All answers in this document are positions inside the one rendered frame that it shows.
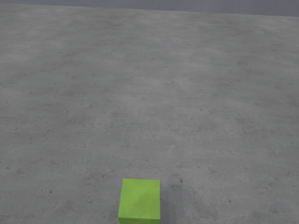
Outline carton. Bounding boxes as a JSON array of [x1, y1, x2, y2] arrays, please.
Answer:
[[118, 178, 161, 224]]

